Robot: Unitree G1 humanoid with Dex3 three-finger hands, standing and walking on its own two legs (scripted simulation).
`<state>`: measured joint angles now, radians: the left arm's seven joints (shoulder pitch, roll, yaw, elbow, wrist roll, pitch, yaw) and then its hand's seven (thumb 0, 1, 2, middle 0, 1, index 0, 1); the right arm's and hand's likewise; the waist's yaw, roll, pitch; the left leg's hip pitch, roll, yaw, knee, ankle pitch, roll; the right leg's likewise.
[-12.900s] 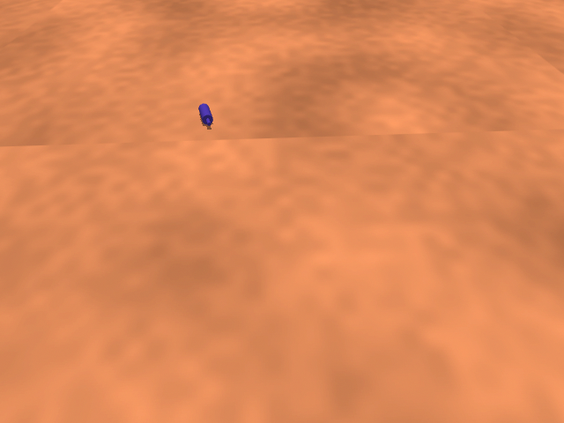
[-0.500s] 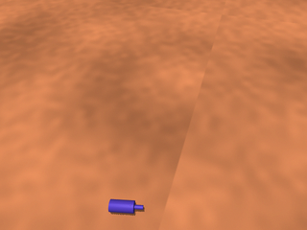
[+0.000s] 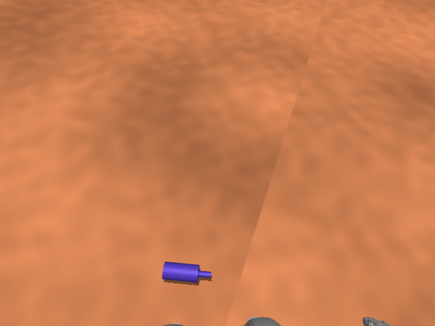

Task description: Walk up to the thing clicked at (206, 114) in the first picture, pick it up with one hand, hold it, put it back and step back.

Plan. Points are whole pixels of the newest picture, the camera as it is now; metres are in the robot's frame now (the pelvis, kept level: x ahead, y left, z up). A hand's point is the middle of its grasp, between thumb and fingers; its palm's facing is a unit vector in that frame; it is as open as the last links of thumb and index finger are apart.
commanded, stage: walk up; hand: left
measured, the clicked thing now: (187, 272) +0.39 +0.12 -0.72
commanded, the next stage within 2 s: stand in 1.42 s
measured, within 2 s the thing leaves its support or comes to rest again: neither
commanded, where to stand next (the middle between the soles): +0.05 -0.03 m, yaw +0 degrees
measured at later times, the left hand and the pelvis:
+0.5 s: hand out of the picture +0.08 +0.22 -0.14, palm faces -0.03 -0.94 -0.33, open 7.4 cm; pelvis -0.03 -0.04 +0.01, yaw -1 degrees
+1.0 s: hand out of the picture +0.07 +0.21 -0.13, palm faces +0.02 -0.94 -0.34, open 7.4 cm; pelvis -0.02 -0.04 +0.02, yaw +0 degrees
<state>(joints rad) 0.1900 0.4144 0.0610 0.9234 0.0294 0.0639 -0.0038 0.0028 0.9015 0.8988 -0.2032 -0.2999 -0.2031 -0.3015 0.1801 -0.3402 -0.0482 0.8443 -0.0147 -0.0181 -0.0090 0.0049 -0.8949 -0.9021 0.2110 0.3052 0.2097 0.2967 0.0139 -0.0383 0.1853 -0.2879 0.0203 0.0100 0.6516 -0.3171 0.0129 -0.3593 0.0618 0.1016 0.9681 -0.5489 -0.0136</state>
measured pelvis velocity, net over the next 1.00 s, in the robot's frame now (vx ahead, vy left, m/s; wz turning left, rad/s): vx -0.02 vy -0.04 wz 0.00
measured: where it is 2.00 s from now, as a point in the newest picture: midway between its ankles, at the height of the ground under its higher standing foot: outside the picture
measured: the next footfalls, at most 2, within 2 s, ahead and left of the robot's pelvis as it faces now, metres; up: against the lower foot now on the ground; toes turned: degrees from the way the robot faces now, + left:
right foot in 0.16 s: +0.00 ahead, -0.15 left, +0.00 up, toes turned +0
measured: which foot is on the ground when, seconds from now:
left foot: down 0.00-1.00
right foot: up 0.00-0.14, down 0.16-1.00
